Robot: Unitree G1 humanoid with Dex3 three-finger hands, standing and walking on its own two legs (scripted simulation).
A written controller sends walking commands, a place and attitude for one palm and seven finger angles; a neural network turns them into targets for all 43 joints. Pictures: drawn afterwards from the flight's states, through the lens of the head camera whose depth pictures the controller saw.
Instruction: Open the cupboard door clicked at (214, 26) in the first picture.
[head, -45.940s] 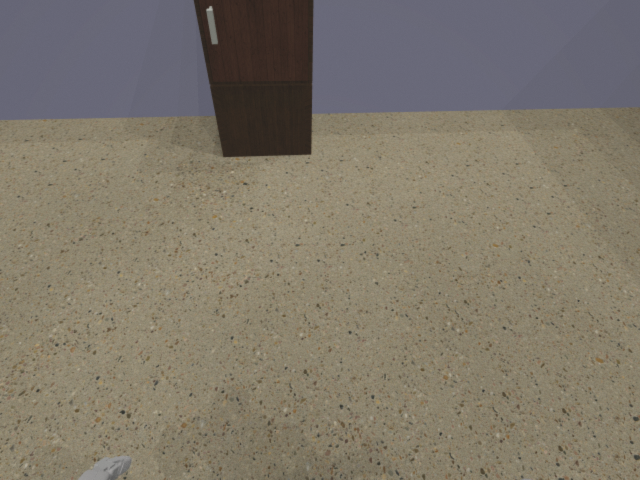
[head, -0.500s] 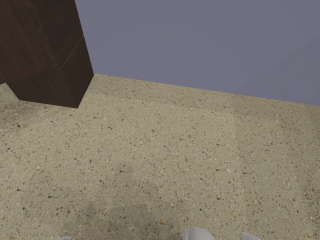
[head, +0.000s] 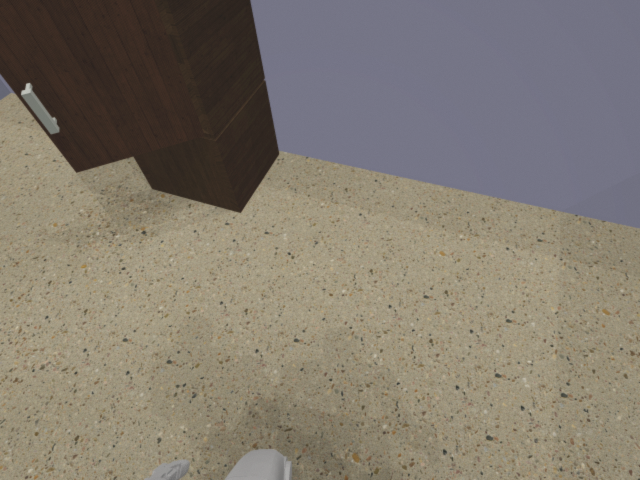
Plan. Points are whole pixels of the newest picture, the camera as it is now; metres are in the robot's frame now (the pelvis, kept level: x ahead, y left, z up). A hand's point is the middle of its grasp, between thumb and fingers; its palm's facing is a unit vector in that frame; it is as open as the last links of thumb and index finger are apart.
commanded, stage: turn to face it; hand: left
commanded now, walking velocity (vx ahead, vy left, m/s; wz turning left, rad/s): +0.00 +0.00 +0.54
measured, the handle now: (41, 108) +1.00 +0.78 -0.11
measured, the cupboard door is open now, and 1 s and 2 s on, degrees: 43 43 43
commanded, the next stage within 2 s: take the last steps up to it in 0.44 s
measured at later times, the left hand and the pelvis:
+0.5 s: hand out of the picture -0.01 +0.25 -0.18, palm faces +0.29 -0.93 -0.22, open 7.4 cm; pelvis +0.00 +0.04 +0.00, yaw +13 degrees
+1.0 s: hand out of the picture -0.03 +0.18 -0.16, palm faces +0.40 -0.89 -0.22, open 7.3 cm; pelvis +0.05 +0.02 +0.00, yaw +21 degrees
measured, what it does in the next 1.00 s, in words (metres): steps on the spot, turning left: left foot, then right foot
